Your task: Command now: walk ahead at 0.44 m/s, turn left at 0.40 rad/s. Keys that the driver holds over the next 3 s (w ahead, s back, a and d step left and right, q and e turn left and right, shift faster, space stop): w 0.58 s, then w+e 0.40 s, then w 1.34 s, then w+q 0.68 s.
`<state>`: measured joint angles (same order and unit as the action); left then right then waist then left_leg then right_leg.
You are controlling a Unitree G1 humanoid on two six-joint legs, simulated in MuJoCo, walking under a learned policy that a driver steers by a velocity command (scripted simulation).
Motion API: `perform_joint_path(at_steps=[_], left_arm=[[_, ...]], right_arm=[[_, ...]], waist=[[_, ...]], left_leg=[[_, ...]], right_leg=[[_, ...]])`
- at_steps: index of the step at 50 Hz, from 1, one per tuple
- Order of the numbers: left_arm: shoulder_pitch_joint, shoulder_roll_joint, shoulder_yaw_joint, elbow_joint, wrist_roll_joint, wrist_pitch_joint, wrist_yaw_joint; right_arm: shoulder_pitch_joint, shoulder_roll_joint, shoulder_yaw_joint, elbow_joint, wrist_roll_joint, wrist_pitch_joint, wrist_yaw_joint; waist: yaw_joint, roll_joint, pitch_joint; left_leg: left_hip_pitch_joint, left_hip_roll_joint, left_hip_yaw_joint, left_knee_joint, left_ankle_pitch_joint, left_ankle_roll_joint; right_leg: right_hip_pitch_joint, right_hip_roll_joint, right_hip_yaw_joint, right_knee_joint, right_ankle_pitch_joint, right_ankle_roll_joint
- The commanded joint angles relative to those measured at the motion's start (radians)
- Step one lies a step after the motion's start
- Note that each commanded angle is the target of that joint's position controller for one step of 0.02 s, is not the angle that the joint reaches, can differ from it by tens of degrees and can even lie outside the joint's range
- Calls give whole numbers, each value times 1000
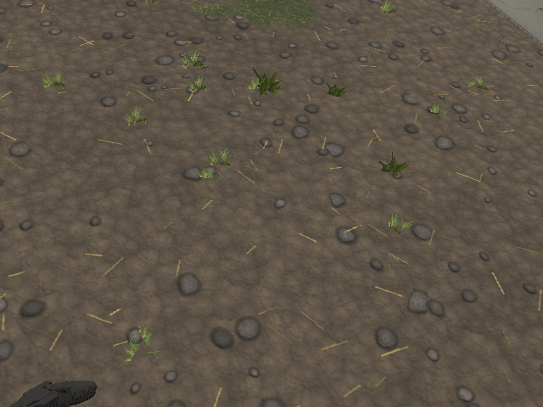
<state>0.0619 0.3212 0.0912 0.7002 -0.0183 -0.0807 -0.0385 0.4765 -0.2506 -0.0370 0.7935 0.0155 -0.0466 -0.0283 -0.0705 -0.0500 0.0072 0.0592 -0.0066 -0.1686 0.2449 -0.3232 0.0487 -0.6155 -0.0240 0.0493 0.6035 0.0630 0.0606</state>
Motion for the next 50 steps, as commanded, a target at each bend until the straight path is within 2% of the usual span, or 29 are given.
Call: perform_joint_path(at_steps=[1,4,5,6,7,8,9,10,11,12,13,16,19,21,23,27,29,30,31,32,33,34,35,36,37,38,42,46,50], left_arm=[[-221,42,-8,-128,-6,-37,-20],[-145,81,3,-117,-5,-42,-17],[-67,109,16,-100,-1,-42,-7],[77,147,32,-67,3,-40,5],[273,194,38,-42,21,-38,11],[381,267,57,14,22,-31,1],[380,147,26,21,8,-34,-5],[300,103,11,18,5,-31,4],[242,94,5,15,13,-24,10],[207,78,-1,18,20,-20,12],[190,65,-8,19,31,-23,15],[184,63,-11,39,11,-34,17],[195,102,-3,54,4,-33,21],[205,115,-1,58,-1,-26,24],[258,133,2,76,-8,-21,27],[312,155,8,110,-16,5,33],[305,170,11,114,-13,21,37],[306,155,3,114,-9,28,39],[310,111,-20,97,8,30,42],[443,-28,-63,66,13,15,36],[414,39,-51,88,-10,-3,34],[312,123,-24,60,-39,-11,31],[253,122,-23,44,-36,-13,34],[227,111,-21,42,-20,-8,36],[245,99,-15,50,-15,7,36],[271,79,-17,58,-17,21,34],[228,40,-20,44,-13,53,37],[120,16,-30,10,-5,40,15],[-21,-4,-43,-52,-1,35,-9]], right_arm=[[43,-181,-48,-17,6,-2,-5],[18,-203,-57,-12,5,6,-5],[6,-208,-59,-15,2,8,-5],[-4,-197,-53,-20,-4,10,-4],[-4,-152,-35,-42,-24,11,-4],[154,-20,-1,-47,-4,-5,3],[83,-128,-20,-30,24,-21,4],[-61,-194,-40,-61,41,-29,9],[-140,-183,-33,-79,28,-37,10],[-183,-169,-35,-89,8,-42,14],[-174,-152,-36,-87,3,-40,19],[-164,-90,-22,-81,2,-24,25],[-267,-75,-8,-121,-16,-28,31],[-344,-66,0,-139,-12,-39,43],[-416,-71,1,-157,-5,-46,55],[-478,-111,-12,-188,0,-47,69],[-407,-145,-30,-175,-3,-46,69],[-278,-180,-53,-139,-6,-45,63],[-106,-238,-77,-106,-11,-41,51],[-24,-359,-101,-92,-29,-37,46],[-8,-263,-79,-95,-19,-39,49],[-76,-209,-59,-94,-17,-43,47],[-147,-180,-50,-99,-17,-45,47],[-201,-147,-40,-97,-20,-48,48],[-236,-124,-35,-97,-28,-57,49],[-255,-123,-37,-91,-32,-65,49],[-269,-137,-48,-54,-35,-87,41],[-255,-166,-54,-32,-31,-78,27],[-168,-196,-64,11,-15,-56,21]], waist=[[-42,206,146],[5,246,115],[50,252,51],[124,233,-64],[200,145,-255],[128,-265,-446],[167,-213,-367],[173,-119,-180],[152,-9,-95],[125,18,-32],[94,-12,-22],[61,-35,14],[76,-12,55],[99,-11,67],[129,-6,67],[123,-4,74],[69,-16,21],[1,-6,-58],[-77,38,-190],[-21,298,-353],[-56,285,-398],[-51,220,-226],[-22,168,-141],[6,141,-79],[40,155,-48],[60,175,-43],[78,115,23],[45,94,53],[-14,63,99]], left_leg=[[-78,211,-133,-61,172,134],[-32,238,-142,19,451,111],[-21,219,-120,121,685,98],[-62,168,-71,300,829,71],[-263,117,-63,589,626,46],[-628,-78,-4,965,-125,-33],[-739,-53,-68,1082,-226,-32],[-802,2,-32,1101,-157,-22],[-772,52,14,1063,-84,-15],[-747,83,40,1001,-37,-15],[-695,112,43,963,-4,-12],[-675,134,78,849,11,-29],[-696,142,110,646,158,-54],[-638,116,139,481,300,-55],[-589,88,158,385,395,-56],[-594,70,142,288,350,-18],[-482,33,176,263,277,11],[-293,6,198,248,263,38],[-18,107,99,276,246,84],[344,392,-384,212,49,245],[328,419,-584,70,-72,255],[208,385,-412,59,-65,197],[79,348,-274,44,29,169],[-31,308,-175,14,112,152],[-112,276,-92,-26,163,135],[-166,269,-47,-56,203,141],[-208,257,119,-119,348,148],[-173,226,255,-137,385,121],[-64,265,303,-119,421,117]], right_leg=[[-28,16,-35,-86,-15,-19],[91,34,-60,-113,-118,-67],[204,63,-91,-127,-143,-96],[419,55,-93,-134,-111,-139],[776,-108,88,-67,-138,-213],[1123,-370,611,-182,-400,-380],[1052,-369,739,-329,-539,-357],[904,-334,555,-331,-500,-314],[759,-291,424,-341,-381,-296],[641,-253,338,-365,-269,-293],[574,-224,281,-393,-218,-289],[485,-210,192,-466,-143,-311],[448,-191,101,-507,-81,-310],[422,-151,28,-508,-51,-279],[439,-158,14,-505,-56,-264],[591,-225,26,-444,-4,-231],[642,-222,6,-319,209,-205],[600,-179,-20,-146,320,-180],[446,-128,-47,118,177,-144],[55,44,-73,531,-370,-72],[-53,56,80,663,-635,-79],[-130,4,86,708,-573,-93],[-118,-47,60,669,-481,-96],[-89,-77,55,613,-417,-90],[-30,-104,63,577,-362,-85],[21,-112,60,567,-333,-75],[-33,-112,72,469,-219,-48],[-28,-93,21,211,-10,-51],[-57,-77,-40,61,2,-80]])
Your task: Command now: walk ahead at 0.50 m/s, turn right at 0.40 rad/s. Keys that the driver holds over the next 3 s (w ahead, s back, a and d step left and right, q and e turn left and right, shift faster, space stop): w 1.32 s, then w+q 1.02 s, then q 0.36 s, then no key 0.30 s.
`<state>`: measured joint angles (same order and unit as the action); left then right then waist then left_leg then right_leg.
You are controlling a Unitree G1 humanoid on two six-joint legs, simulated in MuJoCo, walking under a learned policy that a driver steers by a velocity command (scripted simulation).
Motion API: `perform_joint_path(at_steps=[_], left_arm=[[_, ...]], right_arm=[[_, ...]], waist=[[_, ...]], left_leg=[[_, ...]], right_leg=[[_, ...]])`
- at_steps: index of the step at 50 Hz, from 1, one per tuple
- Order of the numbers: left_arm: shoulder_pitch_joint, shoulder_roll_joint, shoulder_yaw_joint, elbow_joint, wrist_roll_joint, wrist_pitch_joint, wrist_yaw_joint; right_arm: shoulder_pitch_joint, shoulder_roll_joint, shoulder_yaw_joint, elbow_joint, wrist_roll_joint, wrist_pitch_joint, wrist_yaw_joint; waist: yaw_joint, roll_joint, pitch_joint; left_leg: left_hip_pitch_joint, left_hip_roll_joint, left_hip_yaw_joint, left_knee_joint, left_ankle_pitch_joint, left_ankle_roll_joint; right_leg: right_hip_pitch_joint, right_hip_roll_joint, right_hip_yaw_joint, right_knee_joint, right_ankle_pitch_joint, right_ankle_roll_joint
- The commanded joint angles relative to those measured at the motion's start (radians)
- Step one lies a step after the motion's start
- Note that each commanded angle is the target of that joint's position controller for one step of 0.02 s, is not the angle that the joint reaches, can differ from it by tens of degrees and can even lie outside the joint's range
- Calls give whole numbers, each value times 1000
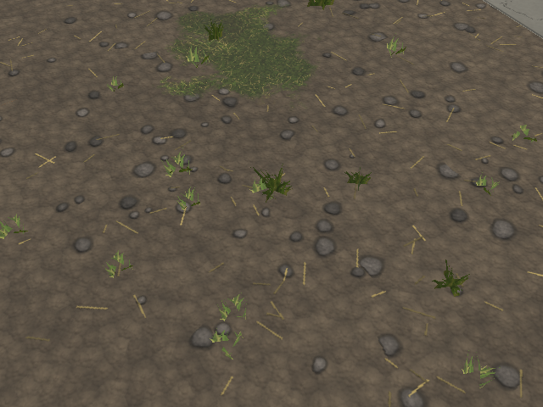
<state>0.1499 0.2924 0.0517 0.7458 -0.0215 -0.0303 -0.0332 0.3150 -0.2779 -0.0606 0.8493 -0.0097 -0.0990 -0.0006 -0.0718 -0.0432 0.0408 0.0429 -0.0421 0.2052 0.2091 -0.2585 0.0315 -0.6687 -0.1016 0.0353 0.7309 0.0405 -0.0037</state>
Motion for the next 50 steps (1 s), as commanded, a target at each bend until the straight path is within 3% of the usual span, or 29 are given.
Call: perform_joint_path(at_steps=[1,3,5,7,8,9,10,11,12,13,14,15,17,20,23,28,31,32,33,34,35,36,37,38,39,40,43,46,50], left_arm=[[-132,24,-5,-112,3,-16,-18],[-152,32,-4,-136,5,-18,-26],[-108,65,11,-141,8,-18,-28],[140,145,58,-77,5,-14,-14],[299,226,86,-42,6,-3,7],[272,296,87,-41,6,-7,9],[284,199,62,-58,5,-16,6],[230,169,51,-50,11,-26,5],[167,147,45,-50,8,-33,4],[113,113,36,-53,15,-38,3],[92,89,27,-60,30,-43,4],[85,91,29,-59,32,-48,3],[85,100,31,-43,20,-60,5],[112,127,37,-17,17,-61,19],[145,141,38,4,13,-55,29],[225,159,45,64,1,-39,32],[213,176,52,80,0,-25,41],[194,182,53,79,1,-20,44],[188,163,45,77,7,-13,46],[208,116,22,56,27,-11,50],[351,-9,-13,48,21,-32,35],[276,92,5,60,0,-51,31],[174,148,21,24,-24,-65,28],[118,141,18,10,-20,-70,33],[95,135,22,7,-2,-70,35],[117,126,25,12,5,-63,35],[145,76,16,24,9,-37,36],[48,62,10,-7,18,-32,38],[-80,36,0,-34,15,-45,26]], right_arm=[[17,-171,-41,-30,17,5,-5],[35,-182,-45,-10,28,22,-4],[21,-210,-51,-5,33,34,-8],[-6,-210,-45,-3,31,47,-16],[8,-169,-25,-27,10,39,-19],[145,-31,17,-43,2,16,0],[44,-139,-6,-31,40,-11,12],[-64,-169,-17,-75,71,-23,17],[-99,-149,-11,-84,60,-31,10],[-109,-146,-16,-76,38,-29,2],[-71,-136,-17,-65,30,-18,2],[-42,-123,-16,-57,28,-8,3],[-39,-96,-10,-54,19,12,2],[-139,-76,-1,-91,8,20,0],[-240,-54,12,-115,14,7,13],[-357,-74,13,-159,25,-4,37],[-312,-107,1,-157,23,-8,47],[-238,-129,-11,-137,21,-8,45],[-94,-168,-34,-93,19,-6,37],[74,-234,-53,-61,8,-2,28],[129,-305,-70,-36,11,2,32],[124,-196,-42,-43,27,0,35],[42,-161,-29,-57,24,-3,32],[-31,-145,-22,-71,15,-2,30],[-75,-121,-15,-76,8,-2,31],[-96,-101,-8,-77,-3,-7,31],[-96,-112,-10,-59,8,-16,31],[-67,-146,-19,-37,10,-13,17],[-19,-163,-21,-8,20,-2,6]], waist=[[-17,54,73],[-4,66,74],[48,107,17],[197,109,-135],[250,4,-253],[124,-210,-374],[204,-78,-416],[201,-61,-250],[162,7,-157],[128,21,-98],[94,6,-91],[76,-10,-93],[58,8,-67],[78,11,-24],[119,0,-5],[153,-17,32],[105,-38,1],[60,-47,-46],[-11,-30,-140],[-65,67,-288],[10,338,-409],[-44,239,-388],[-36,191,-232],[-8,111,-152],[17,92,-90],[51,118,-84],[82,122,-62],[63,97,-20],[18,96,3]], left_leg=[[-8,313,-71,-68,383,134],[63,335,-69,-17,502,129],[101,340,-57,95,815,113],[12,285,-8,413,950,65],[-246,238,-3,716,615,30],[-626,26,-103,1059,-308,-31],[-711,39,-295,1158,-347,-22],[-788,84,-285,1153,-269,-6],[-775,134,-274,1074,-175,3],[-733,163,-266,1006,-118,-2],[-666,182,-275,986,-71,-5],[-627,187,-277,960,-57,-16],[-629,199,-264,880,-26,-43],[-690,196,-247,696,141,-71],[-633,157,-216,468,338,-68],[-660,120,-223,314,347,-29],[-601,96,-216,284,229,16],[-491,65,-186,272,205,37],[-286,46,-166,264,224,67],[11,205,-343,302,242,129],[356,425,-832,207,-3,303],[344,412,-932,97,-182,276],[217,381,-785,73,-167,227],[79,346,-677,55,-61,205],[-36,316,-599,30,55,204],[-104,289,-544,8,131,195],[-193,266,-441,-56,233,213],[-198,255,-373,-96,271,214],[-183,212,-280,-101,277,173]], right_leg=[[-17,9,-33,-91,-7,-28],[-17,34,-55,-127,-98,-58],[94,91,-101,-140,-188,-95],[462,163,-129,-207,-132,-147],[791,13,86,-172,-70,-198],[1065,-241,637,-288,-256,-384],[1063,-273,723,-396,-332,-384],[948,-235,551,-418,-266,-333],[805,-191,425,-427,-161,-293],[687,-153,330,-446,-44,-272],[614,-134,280,-480,16,-270],[574,-133,261,-507,54,-284],[526,-120,190,-551,101,-285],[520,-85,101,-582,132,-256],[510,-41,28,-594,64,-212],[657,-114,59,-555,19,-198],[750,-150,70,-464,190,-167],[754,-132,52,-374,348,-152],[706,-80,13,-197,425,-125],[520,-21,-27,99,183,-91],[98,172,-23,452,-502,-20],[-23,142,106,557,-620,-34],[-85,88,90,566,-535,-49],[-60,36,57,525,-446,-50],[-31,6,49,465,-390,-42],[35,-21,57,430,-350,-39],[77,-39,35,339,-315,-10],[14,-47,23,177,-176,21],[61,-9,-15,-69,27,25]])
Over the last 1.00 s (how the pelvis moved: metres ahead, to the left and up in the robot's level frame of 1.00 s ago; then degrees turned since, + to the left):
0.58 0.04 0.00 -6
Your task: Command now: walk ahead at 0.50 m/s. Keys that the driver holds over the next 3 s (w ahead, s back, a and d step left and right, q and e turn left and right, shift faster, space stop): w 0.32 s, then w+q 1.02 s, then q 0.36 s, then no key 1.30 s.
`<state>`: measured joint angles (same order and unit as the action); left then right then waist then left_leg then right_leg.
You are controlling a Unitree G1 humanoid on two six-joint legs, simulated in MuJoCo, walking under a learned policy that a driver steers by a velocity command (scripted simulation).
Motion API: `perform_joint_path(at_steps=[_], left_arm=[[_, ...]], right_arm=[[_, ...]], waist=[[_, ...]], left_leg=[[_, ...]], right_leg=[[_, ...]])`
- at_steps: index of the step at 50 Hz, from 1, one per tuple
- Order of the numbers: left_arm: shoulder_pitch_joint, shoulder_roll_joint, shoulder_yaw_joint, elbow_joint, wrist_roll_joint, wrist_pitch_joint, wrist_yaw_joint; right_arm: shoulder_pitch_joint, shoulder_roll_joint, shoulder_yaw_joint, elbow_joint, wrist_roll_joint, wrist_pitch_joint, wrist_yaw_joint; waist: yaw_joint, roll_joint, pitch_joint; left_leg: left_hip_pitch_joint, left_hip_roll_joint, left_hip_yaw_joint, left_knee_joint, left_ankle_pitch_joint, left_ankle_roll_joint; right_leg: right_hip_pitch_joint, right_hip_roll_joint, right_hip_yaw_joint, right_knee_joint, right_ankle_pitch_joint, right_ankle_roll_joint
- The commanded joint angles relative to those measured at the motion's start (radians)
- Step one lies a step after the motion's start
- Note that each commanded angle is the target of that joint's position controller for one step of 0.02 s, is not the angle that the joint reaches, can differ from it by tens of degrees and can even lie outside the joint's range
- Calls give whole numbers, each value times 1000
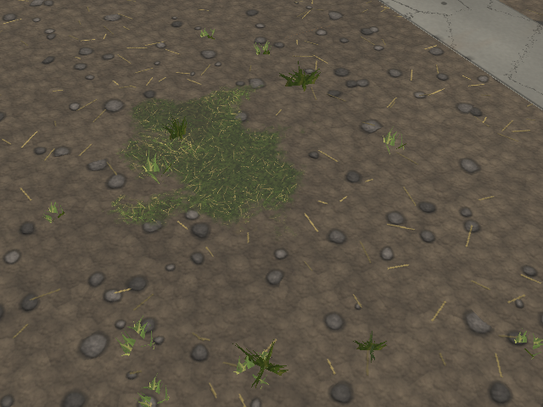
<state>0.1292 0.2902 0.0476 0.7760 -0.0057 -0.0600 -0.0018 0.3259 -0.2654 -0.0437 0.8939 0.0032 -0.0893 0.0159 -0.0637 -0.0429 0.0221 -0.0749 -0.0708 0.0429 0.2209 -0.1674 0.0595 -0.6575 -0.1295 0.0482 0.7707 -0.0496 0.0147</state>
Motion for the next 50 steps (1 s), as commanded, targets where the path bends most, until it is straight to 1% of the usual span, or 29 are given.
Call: perform_joint_path(at_steps=[1,4,7,9,10,11,12,13,14,15,16,17,20,24,27,30,33,36,37,38,39,40,41,42,43,44,45,47,50], left_arm=[[-92,37,3,-72,-4,-18,-9],[-163,44,2,-99,-11,-24,-23],[-162,70,9,-110,-10,-32,-37],[-33,107,30,-74,-7,-35,-36],[124,155,55,-25,-3,-34,-28],[299,231,74,6,5,-28,-17],[314,276,80,25,5,-24,-25],[286,172,54,12,-7,-25,-27],[213,138,41,0,-6,-28,-24],[149,126,36,-10,2,-30,-24],[108,97,28,-14,9,-32,-27],[88,90,26,-13,19,-37,-25],[93,91,30,14,16,-55,-22],[122,114,36,49,21,-56,-5],[126,122,35,62,17,-53,5],[184,133,38,96,10,-40,12],[210,144,44,116,1,-12,15],[178,182,55,102,-3,15,32],[166,191,58,95,-1,25,39],[148,188,55,85,-4,30,45],[173,142,35,58,21,16,44],[239,16,-5,14,24,-23,20],[131,117,16,5,-11,-66,-1],[54,139,21,-25,-40,-88,-10],[42,122,19,-23,-27,-95,-5],[39,132,29,-15,-1,-89,2],[56,132,33,-15,8,-76,1],[78,108,32,-21,18,-53,3],[-20,76,22,-58,23,-40,8]], right_arm=[[-7,-180,-39,-41,10,-9,-11],[41,-185,-42,-10,15,5,-13],[41,-199,-50,6,19,23,-20],[5,-208,-53,2,20,33,-25],[7,-181,-42,-3,13,38,-26],[28,-125,-18,-29,-15,36,-28],[151,-21,10,-32,-1,13,-18],[77,-140,-15,-22,21,-7,-10],[-15,-179,-27,-51,41,-20,-5],[-60,-166,-25,-59,35,-23,-10],[-84,-156,-29,-61,17,-19,-14],[-52,-139,-29,-54,18,-9,-13],[-40,-95,-24,-44,24,25,-17],[-124,-85,-27,-77,17,31,-14],[-210,-67,-19,-107,14,24,0],[-300,-47,-9,-153,14,22,16],[-353,-51,-9,-200,17,23,37],[-286,-92,-32,-218,17,29,52],[-185,-125,-52,-200,19,33,51],[-24,-179,-84,-163,21,34,40],[114,-273,-113,-138,21,46,14],[66,-316,-114,-165,25,39,15],[82,-224,-88,-169,17,33,15],[44,-181,-77,-173,11,25,12],[-18,-164,-71,-183,13,19,14],[-75,-131,-62,-198,12,17,11],[-101,-123,-56,-214,1,18,7],[-109,-141,-60,-221,5,17,-1],[-71,-183,-73,-214,11,19,-21]], waist=[[-4,95,27],[-23,99,47],[5,113,39],[87,124,-36],[154,101,-142],[202,-43,-299],[126,-301,-387],[167,-161,-315],[158,-107,-180],[129,-26,-113],[106,3,-57],[74,-41,-62],[56,-27,-33],[74,-6,6],[104,-5,31],[142,13,61],[147,10,71],[81,-45,-4],[24,-54,-63],[-63,-26,-143],[-94,131,-251],[10,321,-356],[-59,186,-357],[-55,138,-228],[-2,30,-139],[31,20,-92],[61,45,-73],[86,60,-56],[61,74,-20]], left_leg=[[-51,245,-113,-110,176,143],[40,287,-125,-74,181,138],[132,332,-142,-5,270,115],[136,304,-109,147,524,85],[63,249,-70,336,561,57],[-144,177,-20,666,249,18],[-520,-3,-68,953,-396,-31],[-635,56,-175,1057,-417,-19],[-684,104,-153,1054,-321,-2],[-651,154,-125,1012,-227,-5],[-620,182,-118,955,-166,-12],[-558,206,-129,932,-126,-19],[-539,216,-137,866,-72,-41],[-617,191,-164,679,135,-59],[-571,173,-101,512,274,-53],[-599,163,-68,418,287,-38],[-648,144,-31,373,181,-11],[-500,65,54,379,26,40],[-370,27,73,374,-1,65],[-126,3,49,302,59,107],[187,188,-240,299,84,179],[481,414,-830,150,-82,393],[488,395,-809,86,-120,349],[376,359,-648,80,-60,302],[216,313,-539,68,45,268],[100,278,-463,51,139,250],[13,259,-434,27,194,249],[-83,241,-389,-2,265,256],[-167,192,-311,-17,274,228]], right_leg=[[60,29,-37,-146,139,6],[40,44,-32,-218,123,-11],[60,57,-29,-263,22,-51],[254,105,-75,-299,-16,-89],[487,107,-78,-291,2,-120],[784,-90,152,-262,23,-184],[1047,-260,623,-407,-223,-337],[999,-237,635,-469,-371,-305],[875,-207,492,-490,-335,-266],[746,-170,393,-513,-226,-249],[647,-132,313,-544,-123,-239],[590,-126,261,-567,-60,-239],[522,-108,130,-632,35,-239],[544,-90,-11,-665,113,-213],[543,-66,-109,-686,119,-180],[642,-97,-150,-669,161,-174],[777,-138,-176,-595,299,-163],[825,-147,-218,-403,757,-131],[804,-136,-233,-255,861,-116],[691,-97,-253,-39,794,-83],[419,-36,-257,284,360,-43],[-5,202,-108,611,-510,11],[-118,143,67,657,-501,-19],[-157,98,55,609,-417,-44],[-112,54,48,502,-348,-45],[-51,27,42,411,-313,-32],[12,15,45,380,-288,-20],[53,13,26,293,-267,16],[59,39,0,84,-102,57]])
Over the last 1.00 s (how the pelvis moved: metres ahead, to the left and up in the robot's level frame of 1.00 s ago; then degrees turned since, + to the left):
0.58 -0.01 0.01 -5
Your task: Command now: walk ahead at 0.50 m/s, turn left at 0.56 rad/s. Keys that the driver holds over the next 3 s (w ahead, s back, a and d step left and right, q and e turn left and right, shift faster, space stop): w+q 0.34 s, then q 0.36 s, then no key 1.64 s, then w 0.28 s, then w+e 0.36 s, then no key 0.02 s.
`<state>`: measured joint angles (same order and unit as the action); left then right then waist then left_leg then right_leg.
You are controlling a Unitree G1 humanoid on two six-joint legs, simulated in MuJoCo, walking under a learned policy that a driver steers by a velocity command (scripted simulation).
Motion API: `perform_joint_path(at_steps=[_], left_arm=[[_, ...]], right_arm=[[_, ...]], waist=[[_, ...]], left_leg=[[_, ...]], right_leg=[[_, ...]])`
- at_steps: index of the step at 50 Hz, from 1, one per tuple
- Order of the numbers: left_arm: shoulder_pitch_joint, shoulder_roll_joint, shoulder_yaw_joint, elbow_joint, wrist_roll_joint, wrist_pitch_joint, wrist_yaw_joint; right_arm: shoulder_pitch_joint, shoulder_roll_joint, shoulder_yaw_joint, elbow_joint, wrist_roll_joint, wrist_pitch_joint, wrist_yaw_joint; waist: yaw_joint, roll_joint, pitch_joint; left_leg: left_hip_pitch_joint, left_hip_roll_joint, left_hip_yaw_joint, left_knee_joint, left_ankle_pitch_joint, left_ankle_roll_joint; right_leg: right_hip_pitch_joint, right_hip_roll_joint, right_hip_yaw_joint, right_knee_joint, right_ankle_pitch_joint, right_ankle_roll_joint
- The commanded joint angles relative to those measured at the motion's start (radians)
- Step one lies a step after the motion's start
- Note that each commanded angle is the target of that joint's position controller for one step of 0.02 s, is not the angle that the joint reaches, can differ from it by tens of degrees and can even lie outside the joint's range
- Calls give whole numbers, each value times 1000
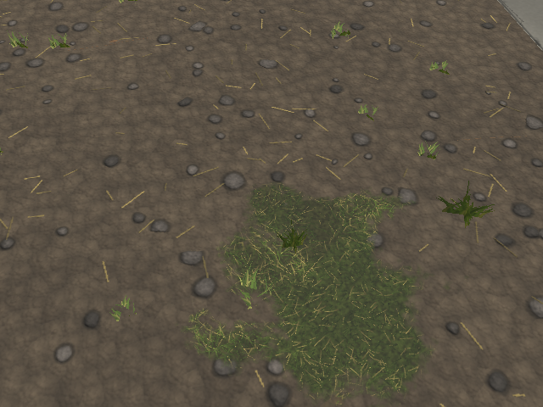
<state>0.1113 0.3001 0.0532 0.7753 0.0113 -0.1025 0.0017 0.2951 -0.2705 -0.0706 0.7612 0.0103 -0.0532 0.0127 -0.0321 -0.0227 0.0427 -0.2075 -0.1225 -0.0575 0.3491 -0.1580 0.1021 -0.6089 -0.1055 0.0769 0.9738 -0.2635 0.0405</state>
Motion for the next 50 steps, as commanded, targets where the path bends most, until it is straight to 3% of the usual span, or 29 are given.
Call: perform_joint_path(at_steps=[1,4,7,9,11,12,13,14,15,16,17,18,20,22,27,30,32,34,35,36,37,38,39,40,41,42,44,47,50], left_arm=[[-40,55,12,-68,6,2,3],[-136,44,6,-100,-7,-7,-6],[-169,78,16,-122,-18,-15,-16],[-147,105,26,-121,-20,-26,-22],[-26,132,44,-91,-17,-36,-18],[97,170,58,-74,1,-42,-12],[231,254,79,-59,18,-36,-5],[271,243,80,-28,-5,-22,-14],[213,146,56,-53,-16,-17,-13],[162,109,44,-62,-12,-7,-9],[115,90,35,-61,-5,-1,-8],[80,68,27,-58,4,0,-6],[55,68,27,-48,7,-6,-6],[48,102,40,-33,1,-8,-3],[24,140,52,-18,-14,28,18],[47,162,58,-1,-31,43,19],[43,183,66,0,-47,53,19],[25,181,68,-6,-60,61,21],[71,150,59,0,-47,60,17],[128,65,28,-27,18,57,8],[162,80,13,-43,14,54,-6],[89,157,34,-29,-19,60,-11],[48,146,30,-43,-32,69,-7],[42,124,27,-27,-21,80,4],[38,132,30,-28,-13,93,14],[57,126,29,-21,-14,104,15],[94,99,22,-6,-12,113,21],[74,71,9,-5,-8,118,26],[50,77,10,-8,-11,120,20]], right_arm=[[-28,-181,-48,-79,6,-14,-22],[24,-183,-50,-65,10,-4,-27],[61,-169,-48,-49,17,4,-30],[59,-168,-49,-50,14,9,-35],[37,-147,-42,-61,9,14,-35],[32,-97,-23,-76,2,11,-30],[132,-34,-4,-97,8,4,-30],[188,-68,0,-112,29,-3,-30],[125,-163,-23,-94,34,1,-31],[38,-183,-30,-108,23,8,-31],[-2,-170,-31,-119,12,12,-30],[-20,-156,-36,-125,8,18,-28],[5,-113,-33,-128,14,34,-26],[-12,-88,-28,-155,8,45,-29],[-94,-64,-17,-186,3,49,-1],[-154,-81,-25,-218,3,54,22],[-155,-107,-39,-235,0,59,32],[-52,-145,-63,-217,-4,60,30],[40,-201,-86,-194,-7,58,13],[62,-303,-100,-210,-15,60,-14],[7,-297,-81,-258,-29,51,-10],[-20,-215,-60,-266,-22,46,-1],[-63,-178,-45,-253,-13,41,-1],[-94,-154,-36,-242,-5,41,-2],[-128,-151,-32,-238,-5,46,-7],[-151,-165,-34,-237,-18,50,-10],[-172,-164,-35,-230,-30,48,-16],[-178,-154,-32,-208,-27,49,-24],[-176,-136,-21,-181,-30,55,-22]], waist=[[14,64,-36],[-33,93,-38],[-37,110,-41],[-16,133,-45],[53,149,-86],[112,104,-196],[107,-107,-352],[87,-321,-388],[109,-169,-245],[113,-93,-143],[92,-58,-76],[69,-67,-28],[37,-91,-16],[25,-86,-28],[48,-73,-78],[65,-70,-73],[50,-75,-74],[-13,-53,-117],[-49,30,-171],[-1,294,-256],[15,322,-434],[-36,150,-404],[-14,113,-307],[8,47,-243],[30,70,-204],[51,103,-186],[65,131,-189],[44,142,-199],[29,157,-174]], left_leg=[[-53,218,-187,-139,235,163],[-75,197,-189,-118,131,118],[6,230,-272,-49,59,101],[64,258,-334,15,61,90],[60,226,-344,123,122,58],[-12,172,-290,321,99,24],[-293,40,-154,656,-181,-50],[-529,49,-113,869,-459,-73],[-596,113,-136,955,-378,-81],[-593,147,-94,959,-297,-84],[-559,177,-79,917,-237,-87],[-518,201,-80,872,-202,-91],[-439,212,-47,821,-194,-106],[-443,212,-21,734,-164,-129],[-334,197,49,437,116,-125],[-301,182,68,322,120,-99],[-272,162,86,273,41,-69],[-121,106,123,150,72,-22],[56,102,79,76,287,22],[332,365,-256,157,819,142],[434,553,-587,90,692,351],[362,494,-475,55,588,301],[273,442,-360,58,509,235],[171,391,-297,42,418,182],[71,363,-260,18,360,161],[-20,335,-224,-4,347,155],[-73,313,-183,-18,348,158],[-88,306,-170,-23,231,149],[-111,305,-196,-29,25,130]], right_leg=[[35,32,-32,-205,191,34],[121,84,-41,-385,360,33],[136,95,-1,-466,336,14],[159,94,13,-490,254,-11],[322,98,-13,-542,211,-55],[542,2,62,-520,191,-108],[904,-224,395,-541,78,-233],[990,-343,747,-649,-193,-317],[875,-302,648,-683,-325,-274],[745,-258,481,-690,-243,-230],[624,-212,363,-714,-119,-214],[536,-179,267,-732,36,-206],[452,-149,118,-746,342,-211],[452,-154,18,-741,601,-234],[481,-127,-163,-730,653,-213],[538,-146,-189,-685,613,-195],[571,-166,-190,-610,652,-180],[559,-134,-226,-414,720,-140],[471,-68,-254,-219,604,-84],[165,34,-265,113,-128,-13],[-9,145,-84,366,-478,14],[-36,90,-2,393,-393,8],[-52,56,-12,346,-326,-2],[-31,27,-12,261,-282,3],[23,17,-15,190,-244,10],[100,32,-39,159,-209,18],[171,48,-54,53,-183,31],[238,46,-52,-104,-120,31],[296,54,-58,-225,-70,18]])
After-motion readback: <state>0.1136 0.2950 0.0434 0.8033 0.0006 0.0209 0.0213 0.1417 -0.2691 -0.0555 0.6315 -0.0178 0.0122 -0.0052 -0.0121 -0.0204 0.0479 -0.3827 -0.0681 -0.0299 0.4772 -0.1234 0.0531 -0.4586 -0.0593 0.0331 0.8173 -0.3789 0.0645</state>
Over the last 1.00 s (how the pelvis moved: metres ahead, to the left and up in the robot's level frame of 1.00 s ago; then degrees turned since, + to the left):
0.56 0.02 0.00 20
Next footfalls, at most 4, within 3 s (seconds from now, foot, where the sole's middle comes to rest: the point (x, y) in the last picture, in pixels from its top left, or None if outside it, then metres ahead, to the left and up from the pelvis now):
0.24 right None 0.33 -0.15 -0.78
0.70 left None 0.44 0.15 -0.78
1.08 right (306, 386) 0.51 -0.09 -0.78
2.66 left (191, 400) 0.48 0.19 -0.78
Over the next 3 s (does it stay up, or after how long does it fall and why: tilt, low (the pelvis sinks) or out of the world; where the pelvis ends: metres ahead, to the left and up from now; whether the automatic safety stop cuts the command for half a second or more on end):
stays up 0.60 0.15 -0.01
